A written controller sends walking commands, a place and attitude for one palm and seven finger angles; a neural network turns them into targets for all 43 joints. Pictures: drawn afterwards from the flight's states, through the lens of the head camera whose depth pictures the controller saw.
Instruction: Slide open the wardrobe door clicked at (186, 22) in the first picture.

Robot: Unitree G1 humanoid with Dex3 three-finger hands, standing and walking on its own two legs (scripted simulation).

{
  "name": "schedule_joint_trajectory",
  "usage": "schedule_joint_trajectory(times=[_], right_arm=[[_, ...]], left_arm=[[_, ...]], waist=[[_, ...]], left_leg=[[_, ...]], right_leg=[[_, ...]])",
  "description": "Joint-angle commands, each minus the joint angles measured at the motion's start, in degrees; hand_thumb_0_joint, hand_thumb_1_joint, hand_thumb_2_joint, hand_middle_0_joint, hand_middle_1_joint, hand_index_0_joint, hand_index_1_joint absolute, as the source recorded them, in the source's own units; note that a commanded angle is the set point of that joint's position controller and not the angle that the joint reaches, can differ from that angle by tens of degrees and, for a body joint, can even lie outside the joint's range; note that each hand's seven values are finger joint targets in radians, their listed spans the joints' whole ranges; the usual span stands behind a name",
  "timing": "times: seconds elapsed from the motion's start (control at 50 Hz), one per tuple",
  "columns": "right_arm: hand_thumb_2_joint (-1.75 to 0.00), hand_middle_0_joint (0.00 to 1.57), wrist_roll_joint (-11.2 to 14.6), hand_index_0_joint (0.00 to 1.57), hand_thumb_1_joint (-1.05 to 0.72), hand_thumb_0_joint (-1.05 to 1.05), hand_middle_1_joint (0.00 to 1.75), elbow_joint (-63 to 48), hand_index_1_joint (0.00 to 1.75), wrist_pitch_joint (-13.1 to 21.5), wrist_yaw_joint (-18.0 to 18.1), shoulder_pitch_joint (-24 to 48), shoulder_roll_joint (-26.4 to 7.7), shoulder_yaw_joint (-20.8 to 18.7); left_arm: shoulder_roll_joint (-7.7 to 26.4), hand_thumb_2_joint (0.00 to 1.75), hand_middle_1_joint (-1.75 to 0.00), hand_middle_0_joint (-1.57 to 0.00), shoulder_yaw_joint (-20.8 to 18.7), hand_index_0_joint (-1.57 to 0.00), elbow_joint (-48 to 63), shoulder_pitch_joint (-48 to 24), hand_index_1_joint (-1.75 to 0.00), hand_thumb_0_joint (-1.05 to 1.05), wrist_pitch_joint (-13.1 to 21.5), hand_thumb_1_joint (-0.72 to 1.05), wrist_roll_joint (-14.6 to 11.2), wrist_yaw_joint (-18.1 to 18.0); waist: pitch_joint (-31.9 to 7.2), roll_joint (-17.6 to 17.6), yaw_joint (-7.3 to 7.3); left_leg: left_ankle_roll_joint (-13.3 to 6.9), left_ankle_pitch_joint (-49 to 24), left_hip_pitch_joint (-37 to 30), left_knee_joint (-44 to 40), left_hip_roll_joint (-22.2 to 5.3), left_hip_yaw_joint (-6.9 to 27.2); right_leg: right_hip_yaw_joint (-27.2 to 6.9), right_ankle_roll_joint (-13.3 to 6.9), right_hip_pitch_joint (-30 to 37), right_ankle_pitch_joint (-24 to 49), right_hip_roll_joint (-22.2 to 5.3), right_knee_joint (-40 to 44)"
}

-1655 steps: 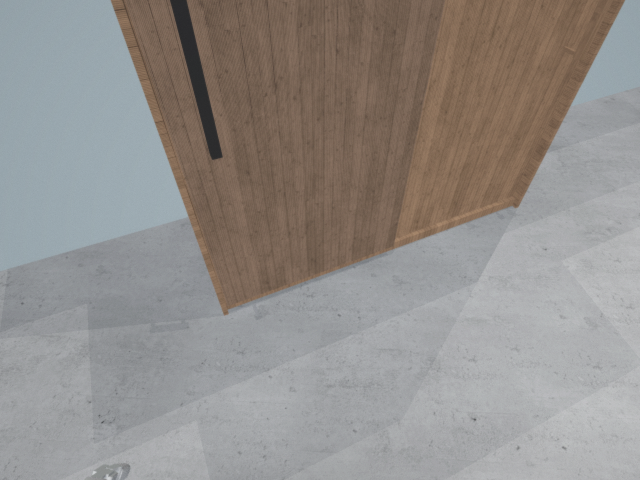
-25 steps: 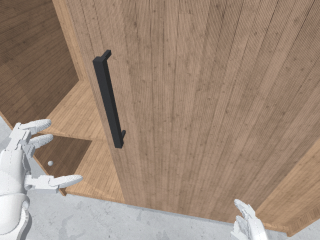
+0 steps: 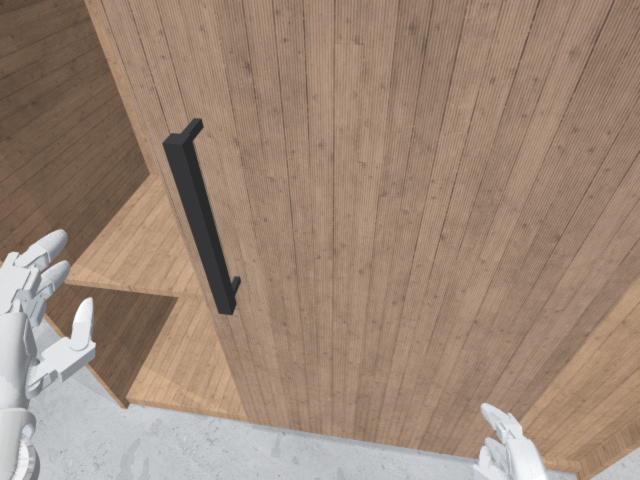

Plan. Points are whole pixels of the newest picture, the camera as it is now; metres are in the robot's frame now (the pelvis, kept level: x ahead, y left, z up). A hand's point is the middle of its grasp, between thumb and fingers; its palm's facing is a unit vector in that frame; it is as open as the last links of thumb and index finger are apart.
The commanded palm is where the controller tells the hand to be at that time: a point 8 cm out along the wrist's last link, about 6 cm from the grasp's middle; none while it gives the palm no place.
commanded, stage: draw the hand back to the body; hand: left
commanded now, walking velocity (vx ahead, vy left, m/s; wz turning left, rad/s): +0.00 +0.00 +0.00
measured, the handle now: (213, 229) +0.41 +0.22 +0.10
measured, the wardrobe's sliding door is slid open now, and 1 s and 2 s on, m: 0.42 0.42 0.42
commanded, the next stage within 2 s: step back with the hand held close in 0.32 s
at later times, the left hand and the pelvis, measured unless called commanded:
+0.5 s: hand (83, 337) +0.18 +0.26 +0.16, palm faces +0.46 -0.80 -0.37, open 7.4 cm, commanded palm +0.14 +0.29 +0.17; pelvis +0.00 -0.01 +0.00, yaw +0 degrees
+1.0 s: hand (22, 379) +0.14 +0.30 +0.15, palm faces +0.42 -0.78 -0.47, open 7.4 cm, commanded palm +0.08 +0.33 +0.17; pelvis -0.07 +0.03 -0.02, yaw -1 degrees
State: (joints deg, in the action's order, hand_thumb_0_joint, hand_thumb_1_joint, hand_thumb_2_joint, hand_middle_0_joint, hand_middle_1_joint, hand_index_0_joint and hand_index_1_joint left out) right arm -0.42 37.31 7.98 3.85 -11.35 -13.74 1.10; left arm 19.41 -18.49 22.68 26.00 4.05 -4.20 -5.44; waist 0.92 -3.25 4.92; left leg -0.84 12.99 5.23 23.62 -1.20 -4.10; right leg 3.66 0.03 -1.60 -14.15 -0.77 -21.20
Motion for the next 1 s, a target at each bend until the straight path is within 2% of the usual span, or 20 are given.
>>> schedule_joint_trajectory(times=[0.0,0.06,0.16,0.26,0.32,0.38,0.4,0.42,0.44,0.46,0.48,0.52,0.6,0.66,0.68,0.7,0.8,0.86,0.92,0.98], right_arm=[[-0.90,0.20,-0.1,0.20,-0.90,0.00,0.30,-9.2,0.30,2.9,1.0,7.7,-5.4,-2.2],[-0.90,0.20,-0.3,0.20,-0.90,0.00,0.30,-9.3,0.30,2.7,1.0,7.7,-5.4,-2.1],[-0.90,0.20,-0.4,0.20,-0.90,0.00,0.30,-9.4,0.30,2.7,1.0,8.0,-5.2,-2.1],[-0.90,0.20,-0.5,0.20,-0.90,0.00,0.30,-9.3,0.30,2.9,1.0,8.3,-5.1,-2.1],[-0.90,0.20,-0.5,0.20,-0.90,0.00,0.30,-9.2,0.30,2.7,0.9,8.2,-5.1,-2.1],[-0.90,0.20,-0.6,0.20,-0.90,0.00,0.30,-9.1,0.30,3.0,1.0,8.6,-5.3,-2.3],[-0.90,0.20,-0.5,0.20,-0.90,0.00,0.30,-8.9,0.30,2.9,1.0,8.2,-5.1,-2.1],[-0.90,0.20,-0.4,0.20,-0.90,0.00,0.30,-8.6,0.30,2.7,1.1,8.4,-5.4,-2.1],[-0.90,0.20,0.4,0.20,-0.90,0.00,0.30,-11.5,0.30,1.2,0.9,8.9,-6.4,-1.8],[-0.90,0.20,0.0,0.20,-0.90,0.00,0.30,-10.2,0.30,0.2,1.0,8.5,-5.7,-1.9],[-0.90,0.20,0.0,0.20,-0.90,0.00,0.30,-10.9,0.30,-0.4,0.9,8.7,-5.8,-2.2],[-0.90,0.20,-0.1,0.20,-0.90,0.00,0.30,-11.9,0.30,-1.7,0.7,7.5,-6.1,-2.7],[-0.90,0.20,0.2,0.20,-0.90,0.00,0.30,-13.9,0.30,-3.2,1.0,6.7,-6.2,-3.3],[-0.90,0.20,0.4,0.20,-0.90,0.00,0.30,-15.2,0.30,-4.0,1.1,6.3,-6.2,-3.7],[-0.90,0.20,0.3,0.20,-0.90,0.00,0.30,-15.4,0.30,-4.0,1.3,6.7,-6.4,-3.8],[-0.90,0.20,0.5,0.20,-0.90,0.00,0.30,-15.6,0.30,-4.1,1.3,6.2,-6.1,-3.8],[-0.90,0.20,0.7,0.20,-0.90,0.00,0.30,-16.2,0.30,-3.1,1.4,5.5,-6.9,-4.2],[-0.90,0.20,0.8,0.20,-0.90,0.00,0.30,-16.3,0.30,-1.9,1.3,5.4,-7.5,-4.2],[-0.90,0.20,1.0,0.20,-0.90,0.00,0.30,-15.9,0.30,-0.6,1.3,4.6,-7.6,-4.3],[-0.90,0.20,0.8,0.20,-0.90,0.00,0.30,-15.4,0.30,0.6,1.3,3.9,-7.7,-4.5]], left_arm=[[10.2,0.90,-0.30,-0.20,-6.5,-0.20,10.5,-5.3,-0.30,0.00,3.4,0.90,-0.2,-0.9],[10.7,0.90,-0.30,-0.20,-6.6,-0.20,12.0,-7.5,-0.30,0.00,3.5,0.90,0.0,-0.9],[10.7,0.90,-0.30,-0.20,-6.8,-0.20,11.7,-6.5,-0.30,0.00,3.3,0.90,-0.1,-0.8],[11.3,0.90,-0.30,-0.20,-7.3,-0.20,12.0,-6.9,-0.30,0.00,3.5,0.90,0.0,-0.8],[10.6,0.90,-0.30,-0.20,-6.8,-0.20,11.2,-6.3,-0.30,0.00,3.3,0.90,-0.2,-0.6],[11.3,0.90,-0.30,-0.20,-7.4,-0.20,11.2,-6.4,-0.30,0.00,3.5,0.90,0.0,-0.6],[10.2,0.90,-0.30,-0.20,-6.6,-0.20,10.7,-6.2,-0.30,0.00,3.5,0.90,-0.1,-0.5],[12.4,0.90,-0.30,-0.20,-8.0,-0.20,10.8,-10.8,-0.30,0.00,3.4,0.90,-0.1,-0.9],[18.4,0.90,-0.30,-0.20,-13.6,-0.20,14.7,-17.6,-0.30,0.00,5.9,0.90,0.3,-1.5],[13.6,0.90,-0.30,-0.20,-10.0,-0.20,9.6,-11.3,-0.30,0.00,6.3,0.90,0.5,-1.1],[13.7,0.90,-0.30,-0.20,-10.0,-0.20,10.5,-9.8,-0.30,0.00,6.7,0.90,0.8,-1.0],[10.8,0.90,-0.30,-0.20,-7.6,-0.20,9.7,-4.8,-0.30,0.00,6.8,0.90,1.0,-0.9],[12.4,0.90,-0.30,-0.20,-9.8,-0.20,13.7,1.1,-0.30,0.00,7.5,0.90,0.9,-1.5],[14.4,0.90,-0.30,-0.20,-12.0,-0.20,16.5,2.3,-0.30,0.00,8.0,0.90,0.7,-2.0],[15.5,0.90,-0.30,-0.20,-13.1,-0.20,17.3,2.9,-0.30,0.00,8.2,0.90,0.7,-2.2],[14.9,0.90,-0.30,-0.20,-13.1,-0.20,16.4,4.0,-0.30,0.00,8.3,0.90,0.6,-2.3],[14.7,0.90,-0.30,-0.20,-13.7,-0.20,17.9,4.1,-0.30,0.00,9.6,0.90,1.0,-2.8],[13.4,0.90,-0.30,-0.20,-13.3,-0.20,17.7,2.5,-0.30,0.00,10.3,0.90,1.9,-2.9],[12.6,0.90,-0.30,-0.20,-13.2,-0.20,16.8,1.0,-0.30,0.00,10.8,0.90,2.5,-3.1],[13.9,0.90,-0.30,-0.20,-14.3,-0.20,18.3,-1.3,-0.30,0.00,11.8,0.90,3.1,-3.2]], waist=[[-2.0,1.9,-0.19],[-3.2,-0.4,-0.11],[-3.2,1.6,0.16],[-3.5,-0.2,0.25],[-2.6,1.2,0.13],[-2.5,1.1,0.36],[-2.3,0.4,-0.02],[-2.3,0.2,-0.21],[2.4,1.4,-2.35],[1.5,4.7,-2.73],[0.1,5.5,-2.52],[-4.2,3.7,-2.77],[-10.3,1.5,-2.91],[-11.1,3.0,-3.03],[-11.5,1.9,-2.85],[-10.9,2.4,-2.99],[-9.2,-1.8,-2.98],[-6.9,-5.0,-3.02],[-5.0,-3.6,-3.31],[-4.6,-0.4,-3.63]], left_leg=[[-0.6,-11.8,-2.8,-3.3,-0.4,2.3],[-0.5,-12.0,-3.3,-3.2,-0.1,2.3],[-0.7,-12.7,-3.3,-3.0,0.0,2.2],[-0.8,-11.9,-3.8,-3.2,0.1,1.9],[-0.8,-11.7,-3.5,-3.6,0.0,2.1],[-0.8,-11.7,-3.6,-3.6,0.0,2.0],[-0.8,-11.4,-3.6,-3.8,0.0,1.9],[-0.8,-10.5,-3.4,-3.9,0.1,2.0],[-1.5,-5.8,0.9,-1.0,-0.8,2.0],[-1.6,-5.4,1.7,0.7,-0.5,2.8],[-1.6,-6.6,1.2,1.4,-0.3,2.6],[-1.4,-9.7,1.1,1.9,-1.0,2.1],[-1.5,-19.2,0.0,1.0,-2.5,2.5],[-1.4,-20.7,2.2,1.0,-3.2,3.2],[-1.5,-21.0,2.6,0.8,-3.3,3.7],[-1.5,-20.4,3.7,0.4,-3.7,3.9],[-2.6,-9.1,12.1,-3.4,-5.8,6.5],[-4.4,8.3,23.7,-7.4,-8.0,9.0],[-5.5,19.8,30.9,-8.2,-9.2,10.7],[-5.2,23.8,31.7,-5.3,-7.7,10.5]], right_leg=[[-1.7,-0.4,-5.0,11.4,0.3,4.1],[-1.8,-0.5,-4.5,11.4,0.3,4.0],[-1.9,-0.4,-4.1,12.6,0.4,4.3],[-2.1,-0.4,-4.1,12.1,0.2,4.9],[-2.0,-0.3,-4.2,11.6,0.4,5.2],[-2.0,-0.3,-4.3,11.5,0.5,5.7],[-1.9,-0.3,-4.3,11.2,0.3,5.3],[-2.1,-0.3,-4.7,10.3,0.4,5.6],[-7.4,0.0,-12.3,12.5,-2.3,8.9],[-7.6,-0.2,-12.7,13.3,-3.7,8.7],[-7.8,-0.1,-13.0,16.2,-4.1,8.3],[-6.7,0.0,-11.5,18.6,-4.8,5.6],[-4.5,0.7,-9.0,23.2,-3.4,0.5],[-4.6,0.9,-8.6,23.3,-2.7,-1.5],[-4.5,0.8,-8.3,23.2,-2.5,-2.3],[-4.3,0.9,-8.4,22.2,-2.3,-2.8],[-4.1,1.1,-5.9,14.6,-0.4,-7.1],[-3.9,1.2,-1.2,9.7,0.6,-13.0],[-4.4,1.2,0.2,7.0,0.6,-15.7],[-6.4,0.7,-2.6,3.1,0.0,-13.1]])
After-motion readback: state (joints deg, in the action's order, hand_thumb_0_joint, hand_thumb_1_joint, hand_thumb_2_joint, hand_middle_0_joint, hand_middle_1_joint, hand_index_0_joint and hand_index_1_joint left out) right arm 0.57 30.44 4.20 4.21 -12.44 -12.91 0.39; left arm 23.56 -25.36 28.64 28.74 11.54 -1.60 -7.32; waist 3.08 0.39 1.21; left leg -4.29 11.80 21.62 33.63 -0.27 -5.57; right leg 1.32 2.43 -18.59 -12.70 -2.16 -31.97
